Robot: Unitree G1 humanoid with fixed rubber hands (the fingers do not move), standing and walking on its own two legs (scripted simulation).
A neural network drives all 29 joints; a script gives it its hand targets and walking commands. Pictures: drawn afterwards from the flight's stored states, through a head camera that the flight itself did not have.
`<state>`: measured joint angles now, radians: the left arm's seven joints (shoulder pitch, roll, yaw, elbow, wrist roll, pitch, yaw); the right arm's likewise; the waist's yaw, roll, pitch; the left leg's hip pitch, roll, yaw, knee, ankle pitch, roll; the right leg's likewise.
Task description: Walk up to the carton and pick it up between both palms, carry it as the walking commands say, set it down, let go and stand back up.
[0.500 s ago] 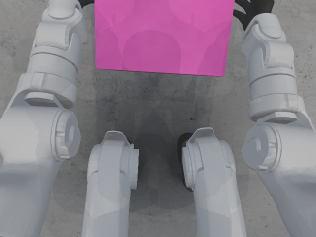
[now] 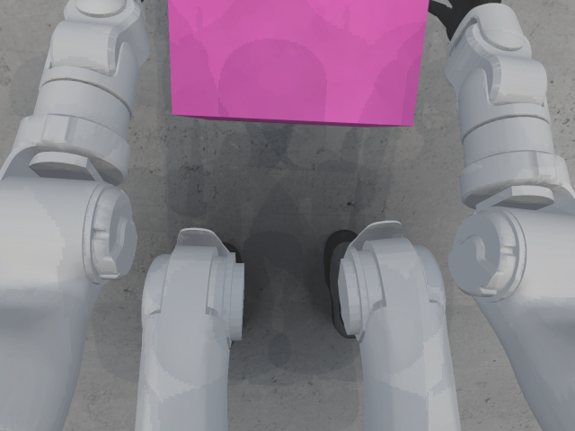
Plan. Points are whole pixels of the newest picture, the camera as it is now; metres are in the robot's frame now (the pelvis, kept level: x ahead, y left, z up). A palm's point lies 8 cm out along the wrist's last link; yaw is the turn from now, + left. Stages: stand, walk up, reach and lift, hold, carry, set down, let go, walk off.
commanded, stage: set down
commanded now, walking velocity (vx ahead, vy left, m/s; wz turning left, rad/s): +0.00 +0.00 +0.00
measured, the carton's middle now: (296, 0) +0.57 -0.02 -0.27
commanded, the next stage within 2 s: none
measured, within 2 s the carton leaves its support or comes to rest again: rests again in 0.10 s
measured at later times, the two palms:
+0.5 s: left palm out of the picture +0.56 +0.15 -0.19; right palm (469, 17) +0.54 -0.20 -0.18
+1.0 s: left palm out of the picture +0.56 +0.16 -0.19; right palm (468, 18) +0.54 -0.20 -0.19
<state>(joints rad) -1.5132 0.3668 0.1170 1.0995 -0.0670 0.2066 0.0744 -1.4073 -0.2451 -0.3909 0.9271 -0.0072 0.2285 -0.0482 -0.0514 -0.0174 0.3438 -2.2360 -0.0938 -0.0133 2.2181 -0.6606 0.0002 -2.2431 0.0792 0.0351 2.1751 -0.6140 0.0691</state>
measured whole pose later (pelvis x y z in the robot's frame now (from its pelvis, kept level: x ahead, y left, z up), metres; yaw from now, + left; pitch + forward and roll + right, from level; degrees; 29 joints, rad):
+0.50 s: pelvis +0.00 +0.00 -0.01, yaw +0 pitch +37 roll -2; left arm -1.54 0.36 0.15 1.10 -0.07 0.18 0.03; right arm -1.41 -0.28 -0.38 0.96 0.03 0.19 -0.04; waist -0.04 -0.02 0.40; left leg -2.23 -0.07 -0.01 2.27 -0.69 0.00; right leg -2.24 0.06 0.01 2.23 -0.63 0.05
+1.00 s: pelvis +0.00 +0.00 -0.02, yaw -1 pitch +34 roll -2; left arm -1.55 0.37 0.18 1.08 -0.02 0.17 -0.01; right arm -1.44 -0.29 -0.39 1.00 0.03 0.17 -0.02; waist -0.04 -0.03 0.45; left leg -2.22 -0.06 0.00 2.30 -0.68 0.02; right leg -2.23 0.05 0.01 2.25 -0.62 0.05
